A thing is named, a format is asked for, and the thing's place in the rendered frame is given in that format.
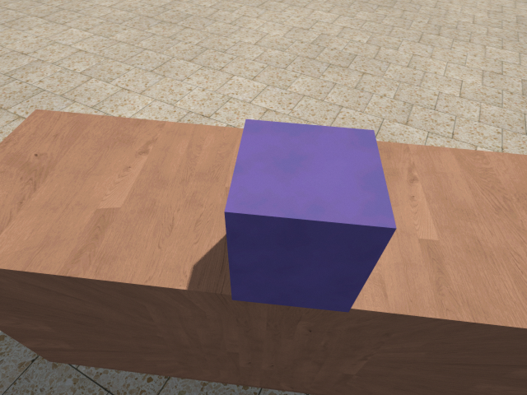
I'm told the pedestal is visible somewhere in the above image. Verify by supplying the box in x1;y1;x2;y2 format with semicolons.
0;109;527;395

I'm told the carton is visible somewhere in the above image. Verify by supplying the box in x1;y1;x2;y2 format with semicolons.
224;119;397;312

